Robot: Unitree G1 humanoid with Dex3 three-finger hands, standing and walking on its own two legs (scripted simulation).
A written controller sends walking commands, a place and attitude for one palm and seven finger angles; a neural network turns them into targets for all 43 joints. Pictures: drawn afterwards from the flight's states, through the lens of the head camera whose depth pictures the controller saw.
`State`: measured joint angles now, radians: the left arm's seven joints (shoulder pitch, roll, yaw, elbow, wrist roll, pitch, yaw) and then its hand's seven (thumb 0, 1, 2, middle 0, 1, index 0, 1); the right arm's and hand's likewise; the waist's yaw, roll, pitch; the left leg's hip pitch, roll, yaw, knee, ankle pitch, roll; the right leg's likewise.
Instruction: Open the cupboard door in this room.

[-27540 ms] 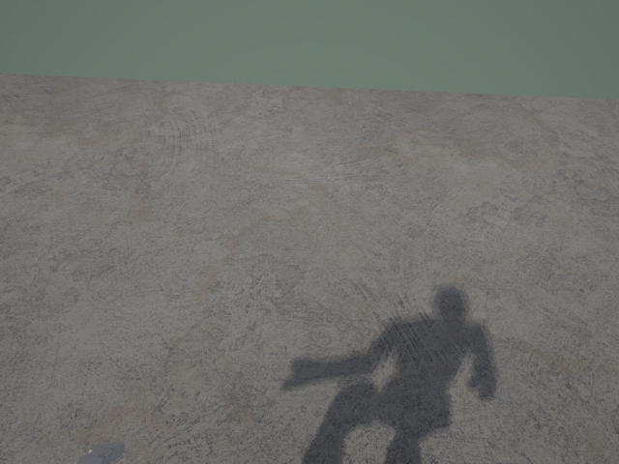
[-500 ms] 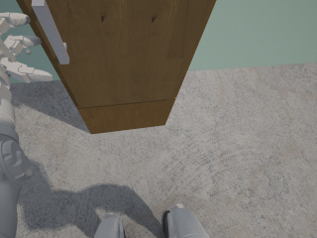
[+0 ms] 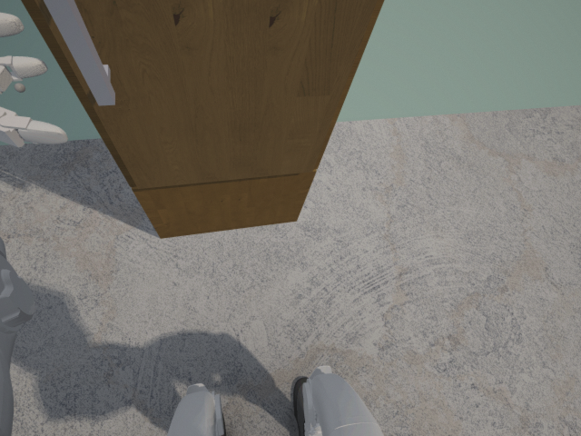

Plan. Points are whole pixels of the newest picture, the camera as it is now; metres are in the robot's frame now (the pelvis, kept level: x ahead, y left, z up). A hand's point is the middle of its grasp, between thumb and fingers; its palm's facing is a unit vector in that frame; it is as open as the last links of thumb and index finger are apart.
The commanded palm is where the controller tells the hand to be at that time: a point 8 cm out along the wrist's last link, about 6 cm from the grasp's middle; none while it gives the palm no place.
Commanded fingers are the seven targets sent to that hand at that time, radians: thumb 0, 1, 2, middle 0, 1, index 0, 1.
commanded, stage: move the hooked fingers beside the handle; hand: left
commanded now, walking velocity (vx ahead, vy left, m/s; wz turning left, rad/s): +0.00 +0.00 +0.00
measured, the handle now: (84, 39) +0.59 +0.20 +0.10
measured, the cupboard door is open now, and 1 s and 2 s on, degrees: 0 0 0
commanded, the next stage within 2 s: slide the fingers in behind the handle in 0.04 s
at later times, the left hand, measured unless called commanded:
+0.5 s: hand (52, 83) +0.53 +0.23 +0.09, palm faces +0.04 -1.00 -0.01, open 14.0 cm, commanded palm +0.51 +0.27 +0.09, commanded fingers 0.00 -0.50 0.30 -0.30 -1.20 -0.30 -1.20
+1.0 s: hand (69, 86) +0.52 +0.21 +0.10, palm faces +0.09 -1.00 -0.01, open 14.0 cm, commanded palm +0.50 +0.24 +0.09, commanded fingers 0.00 -0.50 0.30 -0.30 -1.20 -0.30 -1.20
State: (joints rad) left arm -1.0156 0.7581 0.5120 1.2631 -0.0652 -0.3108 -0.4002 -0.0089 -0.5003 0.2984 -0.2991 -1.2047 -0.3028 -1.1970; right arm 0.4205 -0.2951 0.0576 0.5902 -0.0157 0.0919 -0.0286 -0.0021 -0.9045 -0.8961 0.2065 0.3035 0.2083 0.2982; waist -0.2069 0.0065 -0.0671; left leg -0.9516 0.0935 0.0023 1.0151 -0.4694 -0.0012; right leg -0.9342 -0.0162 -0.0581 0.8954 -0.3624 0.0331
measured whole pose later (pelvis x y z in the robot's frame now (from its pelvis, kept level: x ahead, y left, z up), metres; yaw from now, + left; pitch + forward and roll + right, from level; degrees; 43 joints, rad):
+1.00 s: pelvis +0.00 -0.01 +0.00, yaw +1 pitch +21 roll -3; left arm -0.95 0.56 0.43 1.19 -0.08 -0.35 -0.23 -0.01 -0.50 0.30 -0.29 -1.21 -0.29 -1.19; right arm 0.42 -0.27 0.03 0.61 -0.02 0.07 0.00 0.00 -0.91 -0.90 0.21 0.30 0.21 0.30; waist -0.18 0.02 -0.09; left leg -0.89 0.09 0.00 0.98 -0.46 -0.01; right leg -0.88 -0.02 -0.05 0.89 -0.37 0.03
